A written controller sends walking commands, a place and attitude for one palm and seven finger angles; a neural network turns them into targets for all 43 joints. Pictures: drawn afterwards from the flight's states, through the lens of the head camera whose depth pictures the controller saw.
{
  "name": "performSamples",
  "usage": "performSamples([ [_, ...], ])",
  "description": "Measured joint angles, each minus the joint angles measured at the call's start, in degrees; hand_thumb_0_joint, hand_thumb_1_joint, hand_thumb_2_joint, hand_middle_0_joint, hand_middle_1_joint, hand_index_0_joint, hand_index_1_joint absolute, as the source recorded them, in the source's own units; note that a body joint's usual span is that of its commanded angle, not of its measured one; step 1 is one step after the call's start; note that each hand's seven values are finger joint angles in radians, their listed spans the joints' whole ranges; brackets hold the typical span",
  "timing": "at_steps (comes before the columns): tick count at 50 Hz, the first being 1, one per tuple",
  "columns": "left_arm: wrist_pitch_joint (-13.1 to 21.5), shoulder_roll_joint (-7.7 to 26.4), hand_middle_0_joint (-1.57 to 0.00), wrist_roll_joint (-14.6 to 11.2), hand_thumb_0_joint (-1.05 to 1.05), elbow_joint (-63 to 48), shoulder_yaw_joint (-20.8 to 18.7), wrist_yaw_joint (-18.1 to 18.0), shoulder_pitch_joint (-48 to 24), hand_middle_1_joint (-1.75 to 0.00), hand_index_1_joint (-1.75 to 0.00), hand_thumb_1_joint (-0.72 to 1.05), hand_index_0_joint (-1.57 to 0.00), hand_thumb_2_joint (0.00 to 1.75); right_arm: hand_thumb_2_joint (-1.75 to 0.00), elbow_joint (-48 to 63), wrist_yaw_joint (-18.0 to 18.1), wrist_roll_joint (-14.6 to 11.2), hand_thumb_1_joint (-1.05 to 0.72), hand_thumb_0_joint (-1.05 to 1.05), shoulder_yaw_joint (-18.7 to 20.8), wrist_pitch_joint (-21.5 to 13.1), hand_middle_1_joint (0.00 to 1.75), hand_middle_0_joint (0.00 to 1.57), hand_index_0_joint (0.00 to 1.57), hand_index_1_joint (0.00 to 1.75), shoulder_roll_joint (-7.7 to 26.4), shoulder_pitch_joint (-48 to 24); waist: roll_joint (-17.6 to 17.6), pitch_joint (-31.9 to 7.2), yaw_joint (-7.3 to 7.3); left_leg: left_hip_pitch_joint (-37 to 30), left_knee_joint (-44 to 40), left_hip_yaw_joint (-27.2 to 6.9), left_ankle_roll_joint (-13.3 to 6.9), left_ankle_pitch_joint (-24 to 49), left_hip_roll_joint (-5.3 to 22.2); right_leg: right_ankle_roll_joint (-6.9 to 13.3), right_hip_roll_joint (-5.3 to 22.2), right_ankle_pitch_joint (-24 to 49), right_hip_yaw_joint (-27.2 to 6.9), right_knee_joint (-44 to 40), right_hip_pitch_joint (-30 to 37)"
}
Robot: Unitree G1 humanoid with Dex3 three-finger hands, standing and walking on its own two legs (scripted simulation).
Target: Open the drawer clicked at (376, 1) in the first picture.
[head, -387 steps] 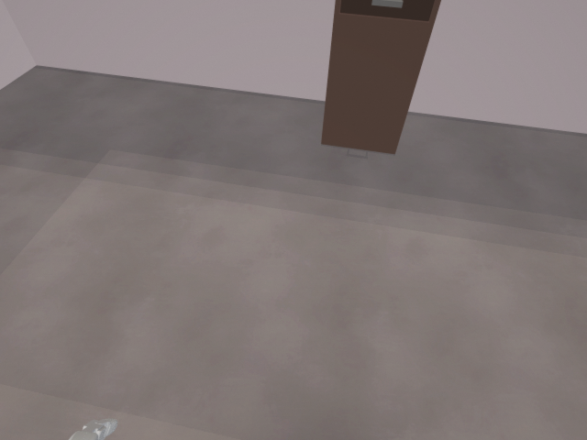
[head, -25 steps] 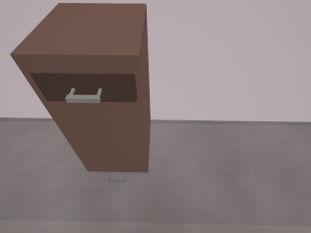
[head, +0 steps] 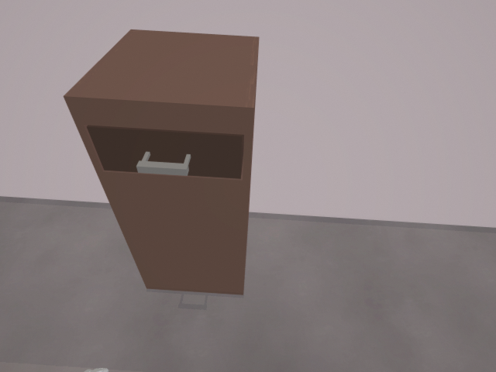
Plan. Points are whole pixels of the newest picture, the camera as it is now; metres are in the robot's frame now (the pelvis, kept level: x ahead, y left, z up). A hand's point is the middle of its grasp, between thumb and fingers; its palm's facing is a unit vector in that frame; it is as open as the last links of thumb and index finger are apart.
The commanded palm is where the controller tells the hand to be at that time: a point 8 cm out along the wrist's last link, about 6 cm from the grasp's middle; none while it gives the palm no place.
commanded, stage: shuffle to correct the standing spot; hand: left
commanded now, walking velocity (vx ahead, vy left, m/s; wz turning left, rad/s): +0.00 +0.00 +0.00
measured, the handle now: (165, 162) +0.58 +0.25 -0.01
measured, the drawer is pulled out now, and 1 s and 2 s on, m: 0.00 0.00 0.00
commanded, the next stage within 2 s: come to a stop and stand still in 0.34 s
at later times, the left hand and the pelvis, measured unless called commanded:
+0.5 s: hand out of the picture -0.03 +0.19 -0.19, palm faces +0.05 -0.99 -0.15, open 7.4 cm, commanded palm none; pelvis +0.03 +0.03 -0.01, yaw -1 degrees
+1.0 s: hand out of the picture +0.10 +0.21 -0.17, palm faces +0.01 -0.97 -0.24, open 7.3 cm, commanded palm none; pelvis +0.03 +0.02 -0.01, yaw -1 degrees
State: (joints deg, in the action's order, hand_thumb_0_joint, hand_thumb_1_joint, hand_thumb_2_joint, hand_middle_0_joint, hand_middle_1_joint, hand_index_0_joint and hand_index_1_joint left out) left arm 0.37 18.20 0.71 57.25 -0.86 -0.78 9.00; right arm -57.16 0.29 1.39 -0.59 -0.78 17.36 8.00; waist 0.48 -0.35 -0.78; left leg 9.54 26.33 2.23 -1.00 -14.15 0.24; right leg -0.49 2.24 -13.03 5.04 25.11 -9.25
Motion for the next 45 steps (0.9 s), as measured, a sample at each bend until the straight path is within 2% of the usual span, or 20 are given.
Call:
performSamples([
  [6,-0.24,-0.56,-0.20,0.07,0.01,1.01,0.53,0.03,0.72,-0.30,-0.30,0.90,-0.20,0.90,-0.90,-1.18,-0.45,-0.12,-0.91,0.00,-0.63,0.30,0.30,0.20,0.20,0.30,-0.92,0.44,-0.29,0.55,-0.12,-0.36,-2.15,0.19,-0.45,1.62,-0.69,-0.50,0.59,1.39,-0.15,-1.64,0.14],
  [11,-0.73,-2.63,-0.20,0.31,0.01,2.49,0.76,-0.32,3.61,-0.30,-0.30,0.90,-0.20,0.90,-0.90,-3.00,-0.52,0.02,-0.91,0.00,-0.79,1.21,0.30,0.20,0.20,0.30,-2.50,2.86,-0.30,0.62,-0.05,0.08,-1.81,0.28,-0.65,1.45,-0.97,-0.72,0.91,1.14,-0.25,-1.10,-0.39],
  [18,-1.04,-7.01,-0.20,0.54,0.01,4.28,0.36,-0.10,10.57,-0.30,-0.30,0.90,-0.20,0.90,-0.90,-5.35,-0.64,0.01,-0.91,0.00,-0.50,2.26,0.30,0.20,0.20,0.30,-5.23,9.62,-0.47,0.53,-0.25,2.08,3.82,0.09,-1.06,-2.81,-0.66,-0.83,0.83,-2.09,-0.10,2.33,-1.28],
  [22,-1.19,-8.84,-0.20,0.49,0.01,5.53,-0.42,-0.33,14.05,-0.30,-0.30,0.90,-0.21,0.90,-0.90,-6.23,-0.38,-0.24,-0.91,0.00,-0.08,1.91,0.30,0.20,0.20,0.30,-6.76,13.08,0.54,1.17,-0.33,2.06,6.41,0.59,-1.99,-5.48,-1.16,-1.20,1.45,-4.57,-0.62,4.90,-1.41],
  [25,-1.79,-9.77,-0.20,0.65,0.01,6.77,-0.46,-0.51,15.34,-0.30,-0.30,0.90,-0.21,0.90,-0.90,-6.61,0.23,-0.35,-0.91,0.00,0.16,0.55,0.30,0.20,0.20,0.30,-7.87,15.14,1.55,1.57,-0.03,0.67,5.73,1.88,-2.84,-6.49,-2.08,0.28,2.07,-9.11,-1.54,11.37,-3.58],
  [27,-1.96,-10.45,-0.20,0.53,0.01,7.19,-0.17,-0.83,14.87,-0.30,-0.30,0.90,-0.21,0.90,-0.90,-6.96,1.17,-0.38,-0.91,0.00,0.06,-0.21,0.30,0.20,0.20,0.30,-8.59,16.01,1.38,2.34,0.59,-0.88,3.88,2.44,-3.26,-6.04,-2.33,0.82,1.54,-12.30,-1.72,17.22,-6.11],
  [29,-1.70,-10.90,-0.20,0.07,0.01,6.92,0.01,-1.10,13.39,-0.30,-0.30,0.90,-0.20,0.90,-0.90,-7.56,1.88,-0.55,-0.91,0.00,-0.27,-0.49,0.30,0.20,0.20,0.30,-9.48,16.54,1.09,3.35,1.29,-2.36,1.90,2.27,-3.45,-5.24,-2.66,0.69,1.19,-11.14,-1.22,15.78,-6.72],
  [32,-0.69,-10.88,-0.20,-0.41,0.01,5.10,0.15,-1.59,10.86,-0.30,-0.30,0.90,-0.20,0.90,-0.90,-8.31,2.37,-1.29,-0.91,0.00,-0.52,-0.28,0.30,0.20,0.20,0.30,-11.09,16.84,1.47,4.41,1.58,-3.33,1.21,1.97,-2.97,-5.08,-3.60,0.53,1.27,1.39,-1.11,6.30,-5.01],
  [35,-0.65,-10.99,-0.20,-0.12,0.02,4.10,0.04,-2.60,8.34,-0.30,-0.30,0.92,-0.21,0.90,-0.90,-8.63,2.43,-1.45,-0.91,0.00,0.08,0.50,0.30,0.20,0.20,0.30,-11.82,15.64,0.18,4.37,1.46,-3.28,1.94,1.73,-2.53,-5.88,-3.07,-0.01,0.76,-0.94,-0.84,5.67,-4.27],
  [40,-0.87,-9.27,-0.20,-0.27,0.02,1.84,-0.90,-2.89,6.00,-0.30,-0.30,0.94,-0.21,0.90,-0.90,-6.52,2.31,-1.17,-0.91,0.00,1.11,0.98,0.30,0.20,0.20,0.30,-12.45,11.30,-0.31,4.10,1.81,-1.41,3.50,2.34,-2.28,-6.10,-2.45,0.28,0.19,-1.68,-1.31,6.67,-6.08],
  [45,-1.38,-8.20,-0.20,0.09,0.02,-0.96,-0.09,-2.43,4.67,-0.30,-0.30,0.92,-0.20,0.90,-0.90,-3.97,1.80,-0.13,-0.94,0.02,1.01,1.94,0.30,0.20,0.20,0.30,-10.57,8.66,0.01,3.59,1.60,-0.60,3.78,2.57,-2.25,-5.39,-2.74,0.36,0.51,-1.08,-1.55,7.31,-7.08],
])
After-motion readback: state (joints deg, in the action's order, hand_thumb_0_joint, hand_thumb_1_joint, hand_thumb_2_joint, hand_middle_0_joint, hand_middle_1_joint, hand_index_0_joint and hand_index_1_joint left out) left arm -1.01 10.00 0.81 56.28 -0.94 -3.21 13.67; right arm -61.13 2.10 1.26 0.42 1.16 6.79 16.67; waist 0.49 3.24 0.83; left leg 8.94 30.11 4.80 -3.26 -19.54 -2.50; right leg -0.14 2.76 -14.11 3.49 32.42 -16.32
